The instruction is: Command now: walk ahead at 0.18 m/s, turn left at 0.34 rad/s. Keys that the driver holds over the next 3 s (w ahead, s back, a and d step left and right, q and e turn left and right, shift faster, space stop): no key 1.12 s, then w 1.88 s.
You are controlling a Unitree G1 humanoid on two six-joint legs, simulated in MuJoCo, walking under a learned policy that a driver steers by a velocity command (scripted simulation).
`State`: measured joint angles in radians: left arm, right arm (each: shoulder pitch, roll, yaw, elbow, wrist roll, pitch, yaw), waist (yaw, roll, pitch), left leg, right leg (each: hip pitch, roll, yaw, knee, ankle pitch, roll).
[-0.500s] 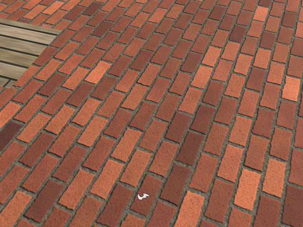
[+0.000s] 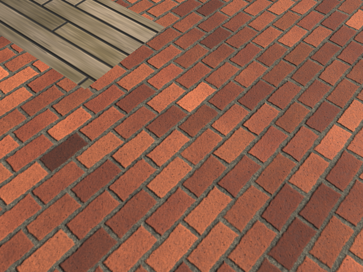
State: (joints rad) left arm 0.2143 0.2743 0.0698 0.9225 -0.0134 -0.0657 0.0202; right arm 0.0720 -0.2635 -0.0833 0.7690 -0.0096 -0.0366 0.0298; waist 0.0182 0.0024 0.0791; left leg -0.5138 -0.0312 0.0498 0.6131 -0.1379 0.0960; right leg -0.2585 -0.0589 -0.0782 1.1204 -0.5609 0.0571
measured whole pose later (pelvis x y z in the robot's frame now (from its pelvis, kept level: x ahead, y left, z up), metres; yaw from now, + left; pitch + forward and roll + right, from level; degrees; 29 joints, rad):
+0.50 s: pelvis +0.09 -0.02 +0.02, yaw +3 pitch +1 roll +0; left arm 0.19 0.23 0.06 0.97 0.01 -0.02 0.02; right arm 0.14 -0.21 -0.03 0.86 -0.01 -0.01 -0.01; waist 0.01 0.01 0.00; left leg -0.29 -0.07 0.00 0.49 -0.21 0.05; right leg -0.26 -0.06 0.02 0.52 -0.27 0.05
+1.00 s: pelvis +0.11 -0.03 +0.02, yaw +3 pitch -2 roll +0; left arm 0.18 0.22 0.04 1.07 0.01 -0.01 0.04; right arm 0.14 -0.21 -0.04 1.02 0.00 0.00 -0.03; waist 0.01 0.00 0.04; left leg -0.23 -0.03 -0.02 0.51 -0.26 0.03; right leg -0.18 -0.03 0.00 0.50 -0.29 0.03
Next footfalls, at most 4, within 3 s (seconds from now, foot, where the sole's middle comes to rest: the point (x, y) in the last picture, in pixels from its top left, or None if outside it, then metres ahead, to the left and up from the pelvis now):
0.38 right None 0.14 -0.17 -0.75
1.82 left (162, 240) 0.52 0.10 -0.75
2.36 right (221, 163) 0.85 -0.13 -0.75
2.94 left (164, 107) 1.15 0.12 -0.75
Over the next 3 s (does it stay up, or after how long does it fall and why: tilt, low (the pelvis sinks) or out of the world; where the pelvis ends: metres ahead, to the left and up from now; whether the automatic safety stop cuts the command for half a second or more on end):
stays up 1.02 0.02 0.01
